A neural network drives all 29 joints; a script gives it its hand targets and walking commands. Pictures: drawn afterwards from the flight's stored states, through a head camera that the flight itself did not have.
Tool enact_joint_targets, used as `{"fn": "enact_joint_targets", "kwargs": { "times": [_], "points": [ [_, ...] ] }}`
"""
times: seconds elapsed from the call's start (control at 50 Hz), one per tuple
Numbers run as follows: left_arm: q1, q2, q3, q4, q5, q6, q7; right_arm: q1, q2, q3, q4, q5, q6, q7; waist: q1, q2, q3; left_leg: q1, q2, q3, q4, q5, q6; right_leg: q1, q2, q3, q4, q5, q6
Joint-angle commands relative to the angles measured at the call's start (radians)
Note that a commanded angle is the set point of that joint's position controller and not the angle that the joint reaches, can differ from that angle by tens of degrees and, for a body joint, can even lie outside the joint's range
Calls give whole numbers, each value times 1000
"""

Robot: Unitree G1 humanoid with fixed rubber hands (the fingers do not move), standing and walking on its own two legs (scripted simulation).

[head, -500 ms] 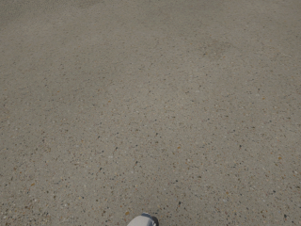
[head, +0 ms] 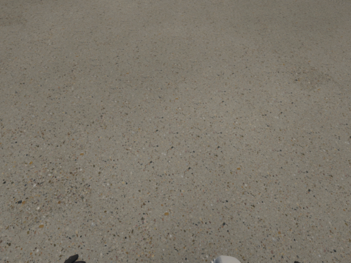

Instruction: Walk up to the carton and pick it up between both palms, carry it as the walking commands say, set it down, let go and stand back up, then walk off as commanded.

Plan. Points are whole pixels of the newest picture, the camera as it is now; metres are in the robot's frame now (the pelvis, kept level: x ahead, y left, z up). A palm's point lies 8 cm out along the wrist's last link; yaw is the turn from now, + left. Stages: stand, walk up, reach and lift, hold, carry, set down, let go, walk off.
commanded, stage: walk off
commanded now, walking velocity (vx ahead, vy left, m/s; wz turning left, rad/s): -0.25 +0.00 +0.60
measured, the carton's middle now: out of the picture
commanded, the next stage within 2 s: stand in 1.32 s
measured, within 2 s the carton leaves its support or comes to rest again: rests again in 1.44 s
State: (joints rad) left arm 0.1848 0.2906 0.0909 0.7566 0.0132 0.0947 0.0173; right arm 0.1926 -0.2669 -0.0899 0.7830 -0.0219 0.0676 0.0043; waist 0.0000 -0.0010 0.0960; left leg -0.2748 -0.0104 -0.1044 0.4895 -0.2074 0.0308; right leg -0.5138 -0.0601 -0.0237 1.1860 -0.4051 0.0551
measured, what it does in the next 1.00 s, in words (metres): walks backwards, turning left: right foot, then left foot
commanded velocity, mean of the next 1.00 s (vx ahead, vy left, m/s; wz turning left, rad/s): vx -0.25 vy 0.00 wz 0.60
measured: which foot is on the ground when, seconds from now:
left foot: down 0.00-0.28, up 0.30-0.60, down 0.62-1.00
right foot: up 0.00-0.26, down 0.28-0.62, up 0.64-1.00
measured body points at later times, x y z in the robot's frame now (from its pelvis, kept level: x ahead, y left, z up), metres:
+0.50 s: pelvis -0.14 -0.04 -0.01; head -0.11 -0.05 +0.44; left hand -0.08 +0.25 -0.10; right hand +0.01 -0.30 -0.15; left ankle -0.23 +0.07 -0.66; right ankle -0.11 -0.16 -0.74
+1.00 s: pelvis -0.28 -0.07 +0.00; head -0.25 -0.04 +0.44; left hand -0.34 +0.22 -0.12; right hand -0.02 -0.23 -0.12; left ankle -0.26 +0.06 -0.74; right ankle -0.23 -0.23 -0.70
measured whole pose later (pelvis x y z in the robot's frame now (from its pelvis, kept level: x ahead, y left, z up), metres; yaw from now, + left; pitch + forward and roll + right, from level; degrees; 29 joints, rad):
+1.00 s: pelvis -0.28 -0.07 +0.00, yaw +34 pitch +1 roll -3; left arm 0.19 0.27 0.08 0.72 -0.01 0.09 0.02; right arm 0.15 -0.28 -0.08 0.75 -0.03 0.07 0.02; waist -0.01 0.05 0.09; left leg -0.36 -0.05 -0.19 0.43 -0.07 0.01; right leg -0.33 0.00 -0.01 0.83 -0.48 0.05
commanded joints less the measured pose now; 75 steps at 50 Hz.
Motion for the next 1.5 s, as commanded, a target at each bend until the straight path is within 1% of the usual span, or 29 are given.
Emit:
{"fn": "enact_joint_targets", "kwargs": {
  "times": [0.0, 0.12, 0.2, 0.22, 0.24, 0.26, 0.28, 0.32, 0.34, 0.44, 0.54, 0.58, 0.6, 0.62, 0.64, 0.68, 0.74, 0.92, 1.02, 1.04, 1.06, 1.1, 1.16, 1.24, 1.36, 1.4, 1.42, 1.44, 1.48],
  "points": [
    [-51, 24, 6, -102, -11, -13, -2, 19, -169, -35, -60, -2, -12, 0, -44, 182, -129, 98, 192, -232, -133, 279, 100, 7, 15, 14, -156, -10, 15],
    [46, 44, 14, -84, -30, -14, 18, 3, -186, -38, -63, -9, -1, 12, -19, 198, -159, 51, 210, -383, -222, 163, 88, 188, 71, 30, -392, -94, -5],
    [225, 56, 30, -36, -25, -29, 42, -54, -177, -38, -75, 16, -4, 19, 61, 180, -161, -75, 117, -374, -261, -71, -35, 431, 103, 3, -818, 63, -48],
    [249, 125, 44, -40, -5, -38, 46, -51, -130, -33, -84, 28, -11, 17, 69, 25, -159, -182, -1, -255, -111, -189, -111, 500, -53, 144, -936, -14, -84],
    [144, 223, 54, -100, 4, -42, 45, -1, -72, -32, -96, 29, -15, 7, 22, -280, -144, -303, -150, -63, 289, -326, -138, 442, -394, 454, -982, 18, -183],
    [-27, 171, 24, -161, 24, -39, 38, 40, -138, -59, -57, -9, -11, 2, -37, -119, -42, -326, -121, -22, 583, -338, -134, 272, -400, 341, -959, 253, -216],
    [-85, 177, 19, -195, 28, -38, 32, 31, -132, -57, -57, 0, -3, 4, -36, -16, -105, -258, -135, -34, 754, -300, -122, 136, -359, 240, -989, 198, -223],
    [-176, 110, 8, -174, 30, -49, 21, 7, -167, -63, -85, -8, 4, 17, -74, -228, -24, -110, -71, -11, 930, -221, -103, -84, -222, 90, -952, 256, -195],
    [-236, 79, 3, -179, 19, -49, 26, 89, -158, -62, -45, 0, 7, 25, -112, -220, -44, -161, -78, 22, 961, -161, -114, 27, -164, -20, -880, 356, -177],
    [68, 97, 7, -121, 10, -51, 38, -49, -81, -30, -80, 14, 2, 37, 58, -169, -109, -331, -30, 80, 582, -258, -136, 535, -236, 31, -715, 718, -228],
    [58, 168, 27, -107, 11, -54, 19, 15, -79, -17, -60, 21, 2, 27, 30, -213, -165, -24, -1, 166, 70, -225, -92, 482, -265, -38, -599, 793, -187],
    [106, 149, 25, -102, 1, -55, 7, 55, -146, -33, -41, 9, -15, 16, 8, 27, -141, 185, 78, 35, -160, 248, -78, 234, -172, -136, -424, 453, -77],
    [107, 91, 19, -138, 1, -46, -1, 106, -279, -53, -50, 0, -22, 11, -3, 354, -101, 307, 365, -375, -166, 581, 23, -120, -23, -160, -215, -235, -5],
    [-67, 57, -1, -191, 0, -33, 20, 182, -325, -70, -29, -16, -30, 9, -86, 344, -78, 107, 465, -391, -135, 861, 177, -74, -26, 13, -61, -317, -2],
    [-111, 65, -7, -189, -5, -23, 18, 175, -259, -60, -29, -7, -29, 10, -93, 235, -90, 56, 410, -310, -119, 793, 190, -43, -47, 60, 14, -265, 0],
    [-34, 58, 4, -125, -13, -17, -1, -41, -187, -39, -80, -12, -15, -3, 3, 159, -92, 64, 248, -136, -115, 467, 101, -48, -35, 43, 42, -72, -7],
    [0, 59, 10, -100, 2, -16, -4, -41, -151, -27, -92, -1, -13, -5, 0, 151, -151, 52, 183, -112, -97, 435, 78, 23, -8, 12, 21, 16, -1],
    [35, 51, 8, -105, -26, -11, 10, 8, -196, -36, -82, -11, -3, 12, -31, 186, -160, 81, 227, -368, -199, 180, 97, 136, 55, 29, -339, -90, 1],
    [226, 62, 28, -51, -24, -27, 37, -57, -187, -38, -87, 16, -5, 19, 54, 197, -167, -82, 118, -357, -261, -50, -37, 429, 110, -9, -786, 42, -53],
    [252, 132, 45, -52, -6, -34, 44, -58, -144, -31, -96, 25, -10, 18, 67, 68, -144, -191, 11, -260, -147, -172, -112, 493, -25, 109, -910, -1, -83],
    [182, 237, 56, -100, 5, -39, 43, -22, -80, -27, -110, 31, -15, 8, 36, -270, -148, -310, -139, -68, 255, -300, -136, 451, -377, 436, -973, -26, -177],
    [-81, 193, 20, -199, 28, -36, 33, 35, -129, -53, -65, -2, -2, 5, -40, -38, -88, -267, -139, -33, 751, -302, -118, 133, -377, 257, -998, 160, -227],
    [-193, 72, -3, -184, 19, -48, 24, 57, -145, -57, -60, 2, 5, 24, -93, -208, -43, -191, -71, 16, 906, -194, -112, 81, -167, -2, -861, 426, -184],
    [-17, 95, 3, -157, 14, -51, 38, -9, -113, -37, -68, 15, -3, 37, 15, -164, -115, -259, -42, 88, 723, -194, -131, 353, -224, -16, -745, 614, -223],
    [51, 166, 21, -118, 15, -49, 17, 27, -74, -11, -61, 17, 0, 34, 31, -183, -161, 11, 13, 169, 106, -241, -81, 375, -281, -3, -650, 539, -187],
    [120, 143, 17, -103, 12, -48, 0, 69, -128, -20, -33, 4, -18, 20, 24, 51, -126, 185, 64, 43, -144, 25, -68, 162, -184, -97, -478, 333, -87],
    [130, 80, 6, -135, 8, -46, -14, 101, -244, -38, -51, -4, -26, 17, 22, 355, -102, 243, 359, -353, -203, 264, 20, -93, -42, -152, -282, -161, -15],
    [-46, 64, -6, -178, -3, -37, 8, 138, -288, -54, -41, -24, -34, 7, -76, 366, -37, 17, 450, -376, -210, 386, 165, -55, -38, -15, -125, -259, -13],
    [-62, 61, -7, -144, -10, -24, -4, 56, -158, -18, -46, -12, -36, 1, -35, 170, -32, -45, 315, -190, -219, 159, 133, 7, -58, 40, -30, -111, -26]
  ]
}}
